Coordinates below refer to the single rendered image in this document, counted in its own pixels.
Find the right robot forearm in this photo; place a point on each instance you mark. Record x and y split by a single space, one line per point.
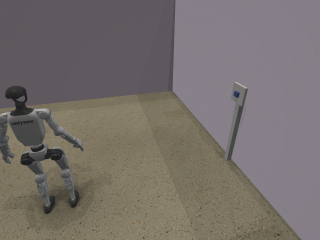
67 136

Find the left robot forearm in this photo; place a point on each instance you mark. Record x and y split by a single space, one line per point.
4 148

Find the right robot hand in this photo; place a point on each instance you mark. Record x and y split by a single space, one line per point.
78 145

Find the robot head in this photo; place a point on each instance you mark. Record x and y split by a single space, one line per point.
15 92

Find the robot right foot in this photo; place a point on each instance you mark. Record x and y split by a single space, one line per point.
73 203

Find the panel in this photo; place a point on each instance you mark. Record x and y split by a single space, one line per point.
240 101

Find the robot left upper arm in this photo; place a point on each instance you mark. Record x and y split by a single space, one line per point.
3 128

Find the left robot hand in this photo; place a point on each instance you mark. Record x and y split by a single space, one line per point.
5 157

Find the button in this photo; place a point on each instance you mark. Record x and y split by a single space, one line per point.
236 94

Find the robot right upper arm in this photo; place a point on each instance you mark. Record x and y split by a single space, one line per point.
46 115

